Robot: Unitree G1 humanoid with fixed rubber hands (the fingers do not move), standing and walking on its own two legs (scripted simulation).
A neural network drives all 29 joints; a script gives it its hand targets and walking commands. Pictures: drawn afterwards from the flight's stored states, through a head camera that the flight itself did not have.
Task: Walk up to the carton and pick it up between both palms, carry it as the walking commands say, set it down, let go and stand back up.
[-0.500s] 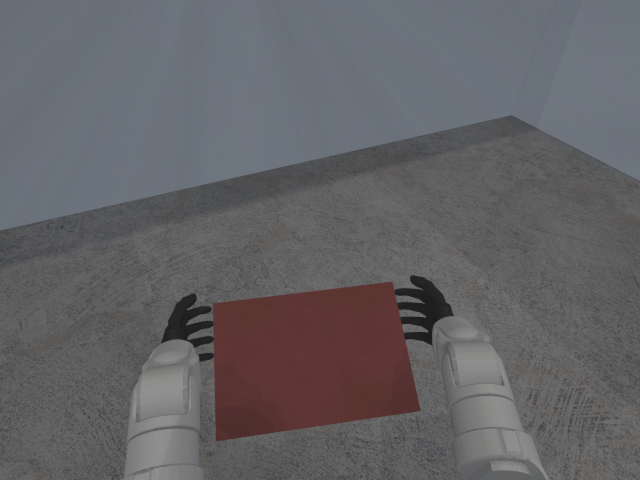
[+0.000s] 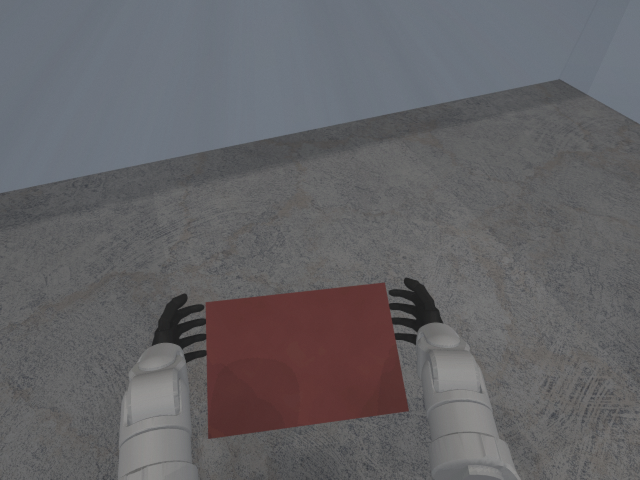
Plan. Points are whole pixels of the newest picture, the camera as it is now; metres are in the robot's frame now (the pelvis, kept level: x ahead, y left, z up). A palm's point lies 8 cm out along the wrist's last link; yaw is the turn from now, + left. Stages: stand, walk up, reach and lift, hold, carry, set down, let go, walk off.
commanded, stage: set down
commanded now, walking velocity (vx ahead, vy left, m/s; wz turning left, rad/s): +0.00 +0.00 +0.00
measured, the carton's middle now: (303, 359) +0.31 +0.06 -0.09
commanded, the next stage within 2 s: none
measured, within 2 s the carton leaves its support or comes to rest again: neither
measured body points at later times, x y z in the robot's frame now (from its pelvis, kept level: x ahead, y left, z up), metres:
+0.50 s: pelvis -0.03 +0.01 -0.03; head +0.08 +0.02 +0.41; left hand +0.28 +0.24 -0.07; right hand +0.34 -0.10 -0.08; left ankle +0.03 +0.14 -0.75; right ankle -0.01 -0.10 -0.75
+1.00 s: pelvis -0.06 +0.02 -0.10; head +0.14 +0.03 +0.31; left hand +0.31 +0.25 -0.17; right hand +0.37 -0.09 -0.17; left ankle +0.03 +0.14 -0.75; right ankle -0.01 -0.10 -0.75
